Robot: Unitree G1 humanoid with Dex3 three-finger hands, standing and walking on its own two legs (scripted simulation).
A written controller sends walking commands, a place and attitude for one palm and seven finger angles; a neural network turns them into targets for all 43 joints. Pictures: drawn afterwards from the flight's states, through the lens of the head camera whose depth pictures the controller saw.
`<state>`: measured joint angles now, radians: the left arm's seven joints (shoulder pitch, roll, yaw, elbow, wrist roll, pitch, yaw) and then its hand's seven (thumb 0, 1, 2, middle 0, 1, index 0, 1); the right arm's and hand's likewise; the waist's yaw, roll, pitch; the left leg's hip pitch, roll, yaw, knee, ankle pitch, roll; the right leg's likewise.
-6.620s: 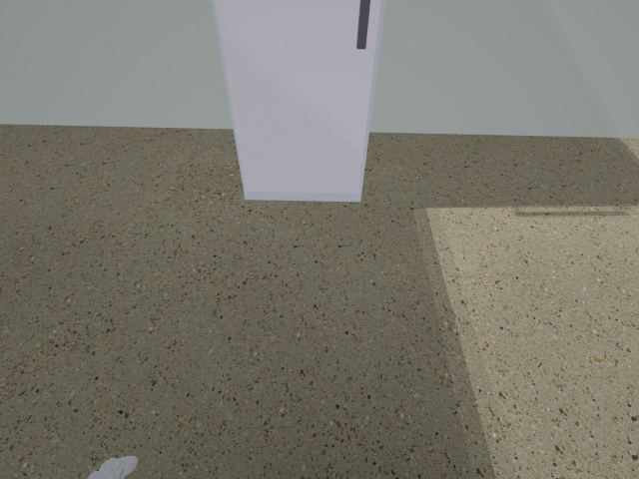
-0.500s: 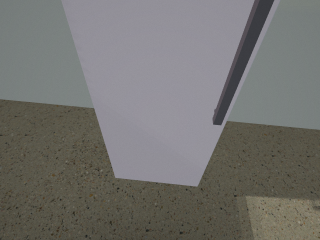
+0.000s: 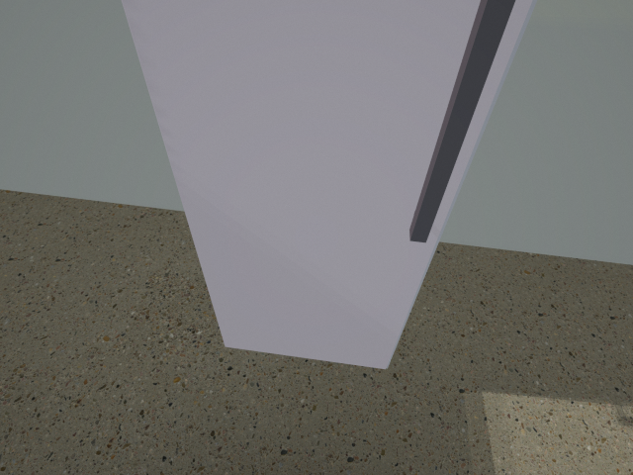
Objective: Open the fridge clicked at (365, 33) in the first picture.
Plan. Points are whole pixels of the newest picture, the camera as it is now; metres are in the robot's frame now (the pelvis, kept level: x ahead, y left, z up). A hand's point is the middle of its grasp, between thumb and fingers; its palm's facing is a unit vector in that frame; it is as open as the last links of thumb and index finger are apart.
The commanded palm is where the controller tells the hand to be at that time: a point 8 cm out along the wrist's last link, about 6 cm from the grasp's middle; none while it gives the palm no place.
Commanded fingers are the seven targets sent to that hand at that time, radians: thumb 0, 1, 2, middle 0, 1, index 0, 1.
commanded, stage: look again from close up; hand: right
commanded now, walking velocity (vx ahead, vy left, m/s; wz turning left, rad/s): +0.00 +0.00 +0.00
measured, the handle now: (458, 101) +0.54 -0.14 +0.23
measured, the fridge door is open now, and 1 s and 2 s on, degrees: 0 0 0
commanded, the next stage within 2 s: shuffle to correct the standing spot in 0.56 s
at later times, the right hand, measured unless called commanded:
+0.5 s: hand out of the picture +0.00 -0.20 -0.17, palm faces +0.00 +0.98 -0.20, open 7.4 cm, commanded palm none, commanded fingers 0.00 -0.90 -0.90 0.20 0.30 0.20 0.30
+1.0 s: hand out of the picture +0.02 -0.16 -0.18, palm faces +0.06 +0.98 -0.18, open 7.4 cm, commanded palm none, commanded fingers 0.00 -0.90 -0.90 0.20 0.30 0.20 0.30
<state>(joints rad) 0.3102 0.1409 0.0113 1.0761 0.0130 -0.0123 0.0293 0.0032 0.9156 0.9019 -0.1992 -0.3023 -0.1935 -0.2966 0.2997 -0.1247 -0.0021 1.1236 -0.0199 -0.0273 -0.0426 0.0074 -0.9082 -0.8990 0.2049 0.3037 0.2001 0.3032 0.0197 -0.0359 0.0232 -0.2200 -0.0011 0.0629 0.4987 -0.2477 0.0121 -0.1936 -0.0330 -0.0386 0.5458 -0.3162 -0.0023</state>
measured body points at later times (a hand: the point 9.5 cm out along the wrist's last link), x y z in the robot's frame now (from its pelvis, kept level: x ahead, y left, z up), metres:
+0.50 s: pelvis +0.00 -0.02 +0.00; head +0.01 -0.02 +0.45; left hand -0.01 +0.20 -0.16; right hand +0.00 -0.25 -0.15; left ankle +0.01 +0.11 -0.73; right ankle -0.02 -0.11 -0.74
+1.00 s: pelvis +0.05 +0.01 -0.01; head +0.06 +0.00 +0.44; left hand +0.03 +0.22 -0.17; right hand +0.02 -0.22 -0.17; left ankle +0.01 +0.11 -0.74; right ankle -0.01 -0.11 -0.73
